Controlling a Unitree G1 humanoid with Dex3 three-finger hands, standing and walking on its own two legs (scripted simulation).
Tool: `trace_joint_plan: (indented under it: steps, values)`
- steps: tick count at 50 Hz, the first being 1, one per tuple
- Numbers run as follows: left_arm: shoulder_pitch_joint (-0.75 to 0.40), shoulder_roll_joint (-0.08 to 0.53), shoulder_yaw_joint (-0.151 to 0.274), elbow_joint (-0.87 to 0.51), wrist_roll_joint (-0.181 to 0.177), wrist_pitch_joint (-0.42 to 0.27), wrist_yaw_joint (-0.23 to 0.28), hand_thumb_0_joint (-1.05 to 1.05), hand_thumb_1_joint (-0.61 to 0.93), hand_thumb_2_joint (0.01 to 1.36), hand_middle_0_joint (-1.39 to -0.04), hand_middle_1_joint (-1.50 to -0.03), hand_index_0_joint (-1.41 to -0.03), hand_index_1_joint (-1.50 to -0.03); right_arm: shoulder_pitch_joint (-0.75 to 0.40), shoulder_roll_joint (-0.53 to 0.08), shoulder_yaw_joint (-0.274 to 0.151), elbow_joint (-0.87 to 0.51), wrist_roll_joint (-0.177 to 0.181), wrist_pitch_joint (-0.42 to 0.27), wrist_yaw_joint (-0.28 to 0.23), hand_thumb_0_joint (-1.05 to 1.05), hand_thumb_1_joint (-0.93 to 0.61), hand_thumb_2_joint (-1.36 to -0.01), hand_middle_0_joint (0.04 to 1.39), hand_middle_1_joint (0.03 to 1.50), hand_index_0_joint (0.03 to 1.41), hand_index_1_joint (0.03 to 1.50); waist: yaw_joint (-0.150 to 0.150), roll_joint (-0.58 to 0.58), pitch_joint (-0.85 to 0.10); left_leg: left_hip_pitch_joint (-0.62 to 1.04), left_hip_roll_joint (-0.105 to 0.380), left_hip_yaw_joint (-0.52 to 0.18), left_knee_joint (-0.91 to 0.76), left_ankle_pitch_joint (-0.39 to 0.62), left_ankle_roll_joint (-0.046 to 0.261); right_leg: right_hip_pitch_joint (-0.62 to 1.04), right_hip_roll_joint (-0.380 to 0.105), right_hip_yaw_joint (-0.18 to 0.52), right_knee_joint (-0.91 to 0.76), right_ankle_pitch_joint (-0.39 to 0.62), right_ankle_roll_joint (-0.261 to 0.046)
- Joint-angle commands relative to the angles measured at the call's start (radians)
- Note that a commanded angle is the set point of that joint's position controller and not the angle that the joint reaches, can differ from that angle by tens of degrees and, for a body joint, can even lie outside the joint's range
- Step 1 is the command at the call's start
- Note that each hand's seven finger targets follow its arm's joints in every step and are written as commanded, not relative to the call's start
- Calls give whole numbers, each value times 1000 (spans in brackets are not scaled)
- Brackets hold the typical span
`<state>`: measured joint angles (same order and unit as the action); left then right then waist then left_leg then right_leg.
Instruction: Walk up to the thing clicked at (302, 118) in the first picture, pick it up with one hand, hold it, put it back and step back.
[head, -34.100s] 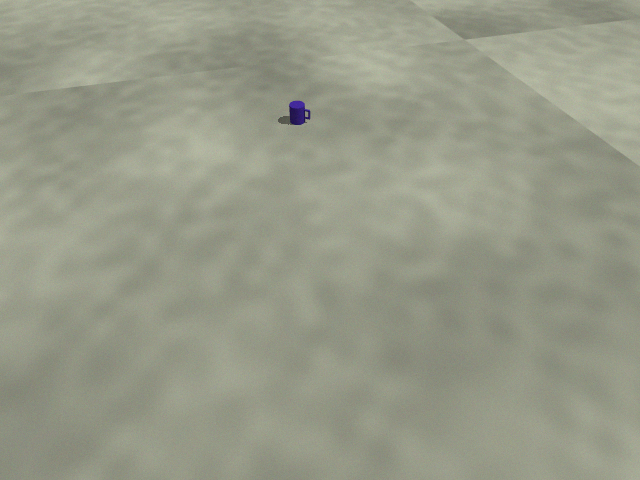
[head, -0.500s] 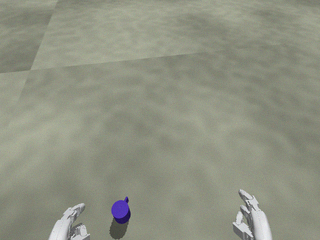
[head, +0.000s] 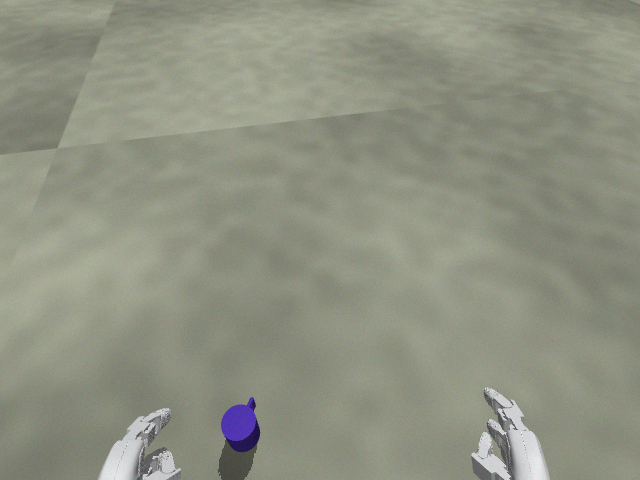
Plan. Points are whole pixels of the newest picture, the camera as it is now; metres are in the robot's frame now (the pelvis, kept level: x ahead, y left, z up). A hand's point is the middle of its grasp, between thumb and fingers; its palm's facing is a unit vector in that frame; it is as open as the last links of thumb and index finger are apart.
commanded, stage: home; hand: left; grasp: from above
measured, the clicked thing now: (244, 422) +0.42 +0.20 -0.66
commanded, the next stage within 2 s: stand in 1.08 s
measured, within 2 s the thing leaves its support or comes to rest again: neither
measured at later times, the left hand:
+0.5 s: hand out of the picture +0.16 +0.18 -0.05, palm faces +0.04 -0.98 -0.21, open 7.4 cm
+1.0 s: hand (174, 471) +0.17 +0.18 -0.04, palm faces +0.04 -0.98 -0.21, open 7.4 cm
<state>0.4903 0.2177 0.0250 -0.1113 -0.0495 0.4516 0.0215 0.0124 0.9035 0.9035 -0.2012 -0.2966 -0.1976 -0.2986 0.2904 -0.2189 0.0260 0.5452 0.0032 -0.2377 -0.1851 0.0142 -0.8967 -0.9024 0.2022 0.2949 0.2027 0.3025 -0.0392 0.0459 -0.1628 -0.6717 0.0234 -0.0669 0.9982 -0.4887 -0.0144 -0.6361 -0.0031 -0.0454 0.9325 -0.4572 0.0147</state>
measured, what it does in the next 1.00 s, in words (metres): stands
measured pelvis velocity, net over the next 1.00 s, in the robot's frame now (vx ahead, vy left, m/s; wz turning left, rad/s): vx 0.01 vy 0.00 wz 0.00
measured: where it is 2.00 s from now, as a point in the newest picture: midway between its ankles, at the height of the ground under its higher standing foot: outside the picture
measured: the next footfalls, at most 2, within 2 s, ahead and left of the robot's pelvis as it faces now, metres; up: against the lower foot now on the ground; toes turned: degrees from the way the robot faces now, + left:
none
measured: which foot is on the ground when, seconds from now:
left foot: down 0.00-1.00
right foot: down 0.00-1.00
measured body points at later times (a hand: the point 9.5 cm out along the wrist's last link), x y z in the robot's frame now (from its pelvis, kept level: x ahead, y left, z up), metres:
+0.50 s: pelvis +0.00 +0.00 +0.00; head +0.01 +0.00 +0.45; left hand +0.16 +0.23 -0.03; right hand +0.15 -0.24 -0.07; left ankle +0.01 +0.12 -0.68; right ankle +0.01 -0.13 -0.68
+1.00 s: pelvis +0.01 +0.00 +0.00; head +0.03 +0.01 +0.45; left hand +0.17 +0.23 -0.03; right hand +0.17 -0.24 -0.07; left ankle +0.01 +0.12 -0.68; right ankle +0.01 -0.13 -0.68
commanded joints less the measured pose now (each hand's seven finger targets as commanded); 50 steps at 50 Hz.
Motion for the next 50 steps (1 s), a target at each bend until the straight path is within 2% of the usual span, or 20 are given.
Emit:
trace_joint_plan:
  steps: [1, 8, 10, 13, 15, 16, 21, 23, 24, 25, 26, 27, 28, 30, 33, 35, 40, 42, 45, 50]
  values:
    - [-33, 109, 60, -194, 7, -45, 6, 0, 900, 900, -200, -300, -200, -300, -74, -120, -45, -164, 5, -61, -12, 0, -901, -900, 200, 300, 200, 300, -1, -2, -49, 66, -26, 29, -168, 169, 29, 38, 22, -21, -162, 145, -14]
    - [-57, 134, 73, -250, 6, -51, 8, 0, 900, 900, -200, -300, -200, -300, -72, -121, -46, -163, 6, -63, -13, 0, -900, -900, 200, 300, 200, 300, 5, 11, -66, 69, -22, 21, -176, 153, 27, 39, 25, -23, -152, 125, -17]
    - [-1, 90, 43, -162, 8, -42, 4, 0, 900, 900, -200, -300, -200, -300, -75, -119, -45, -164, 6, -65, -12, 0, -900, -900, 200, 300, 200, 300, -4, -4, -53, 69, -23, 24, -169, 167, 27, 32, 25, -22, -152, 137, -16]
    - [-44, 125, 70, -226, 2, -47, 7, 0, 900, 900, -200, -300, -200, -300, -74, -124, -47, -169, 6, -66, -14, 0, -900, -900, 200, 300, 200, 300, -3, -3, -68, 63, -26, 27, -162, 155, 30, 35, 22, -19, -159, 131, -14]
    - [-39, 128, 72, -235, 1, -49, 7, 0, 900, 900, -200, -300, -200, -300, -64, -120, -46, -158, 4, -67, -14, 0, -900, -900, 200, 300, 200, 300, 1, -13, -79, 63, -27, 27, -157, 162, 30, 48, 21, -19, -155, 137, -13]
    - [10, 91, 50, -157, 3, -41, 3, 0, 900, 900, -200, -300, -200, -300, -71, -119, -43, -159, 4, -68, -15, 0, -900, -900, 200, 300, 200, 300, -4, -20, -50, 58, -26, 30, -158, 160, 30, 34, 22, -19, -154, 135, -13]
    - [-42, 126, 72, -225, 7, -49, 9, 0, 900, 900, -200, -299, -200, -299, -73, -120, -46, -163, 6, -66, -16, 0, -900, -900, 200, 300, 200, 300, -2, -7, -48, 47, -27, 29, -166, 121, 29, 24, 22, -18, -159, 98, -14]
    - [-19, 105, 55, -199, 7, -49, 6, 0, 900, 900, -200, -299, -200, -299, -70, -117, -46, -162, 4, -69, -17, 0, -900, -900, 200, 300, 200, 300, -4, -7, -59, 55, -25, 27, -164, 133, 28, 23, 23, -19, -154, 108, -14]
    - [-45, 133, 76, -254, 3, -52, 8, 0, 900, 900, -200, -299, -200, -299, -70, -118, -47, -161, 6, -69, -18, 0, -900, -900, 200, 300, 200, 300, 6, 0, -64, 59, -25, 29, -160, 142, 28, 32, 21, -19, -155, 117, -14]
    - [10, 92, 48, -174, 6, -41, 7, 0, 900, 900, -200, -299, -200, -299, -76, -116, -44, -167, 7, -69, -18, 0, -900, -900, 200, 300, 200, 300, 0, -21, -48, 49, -26, 27, -157, 149, 29, 30, 21, -20, -156, 124, -14]
    - [-36, 130, 77, -267, 1, -52, 9, 0, 900, 900, -200, -299, -200, -299, -67, -118, -47, -167, 6, -70, -17, 0, -900, -900, 200, 300, 200, 300, 10, -6, -81, 57, -27, 28, -153, 159, 28, 43, 21, -18, -150, 134, -14]
    - [16, 96, 54, -174, 5, -41, 8, 0, 900, 900, -200, -299, -200, -299, -71, -118, -46, -162, 6, -68, -16, 0, -900, -900, 200, 300, 200, 300, 3, -14, -53, 51, -27, 30, -156, 160, 28, 29, 22, -20, -149, 133, -14]
    - [-35, 136, 80, -274, 2, -52, 10, 0, 900, 900, -200, -299, -200, -299, -64, -121, -49, -163, 5, -66, -16, 0, -900, -900, 200, 300, 200, 300, 10, 15, -97, 73, -23, 25, -157, 182, 25, 44, 24, -20, -139, 148, -18]
    - [12, 111, 55, -220, 5, -48, 9, 0, 900, 900, -200, -299, -200, -299, -61, -123, -50, -157, 5, -61, -14, 0, -900, -900, 200, 300, 200, 300, 6, 10, -95, 85, -18, 17, -158, 223, 20, 44, 28, -25, -125, 177, -21]
    - [1, 97, 49, -202, 1, -45, 6, 0, 900, 900, -200, -299, -200, -299, -65, -121, -48, -161, 4, -61, -12, 0, -900, -900, 200, 300, 200, 300, -2, 2, -75, 72, -17, 13, -156, 226, 21, 37, 28, -28, -127, 184, -18]
    - [-27, 134, 77, -244, 4, -50, 11, 0, 900, 900, -200, -299, -200, -299, -67, -128, -54, -164, 5, -60, -12, 0, -900, -900, 200, 300, 200, 300, 5, 6, -68, 66, -21, 19, -159, 192, 24, 36, 27, -25, -135, 158, -17]
    - [15, 96, 51, -202, -1, -40, 6, 0, 900, 900, -200, -299, -200, -299, -64, -123, -50, -162, 7, -59, -12, 0, -900, -900, 200, 300, 200, 300, 0, -12, -81, 74, -21, 22, -146, 241, 25, 45, 26, -23, -129, 203, -16]
    - [-23, 138, 78, -261, 1, -47, 10, 0, 900, 900, -200, -300, -200, -299, -64, -127, -54, -162, 6, -55, -11, 0, -900, -900, 200, 300, 200, 300, 11, 23, -84, 75, -19, 18, -152, 243, 21, 43, 26, -25, -124, 200, -19]
    - [-3, 111, 55, -222, 0, -46, 8, 0, 900, 900, -200, -299, -200, -299, -57, -120, -50, -159, 5, -52, -8, 0, -900, -900, 200, 300, 200, 300, -2, -7, -89, 76, -22, 19, -139, 268, 24, 53, 26, -23, -123, 226, -16]
    - [-9, 120, 62, -236, 4, -44, 11, 0, 900, 900, -200, -300, -200, -300, -61, -127, -54, -162, 6, -46, -8, 0, -900, -900, 200, 300, 200, 300, -1, 2, -83, 80, -20, 19, -146, 257, 23, 48, 26, -24, -124, 214, -17]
